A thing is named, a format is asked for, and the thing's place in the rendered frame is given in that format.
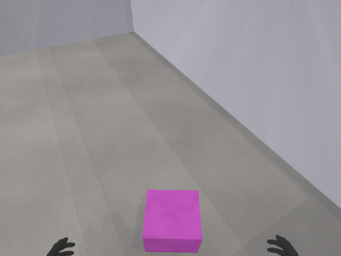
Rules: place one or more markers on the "robot right hand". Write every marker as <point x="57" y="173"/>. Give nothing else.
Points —
<point x="281" y="242"/>

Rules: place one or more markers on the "robot left hand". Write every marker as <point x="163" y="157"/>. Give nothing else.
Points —
<point x="60" y="245"/>

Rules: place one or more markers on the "carton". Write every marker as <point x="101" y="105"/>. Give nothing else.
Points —
<point x="172" y="221"/>

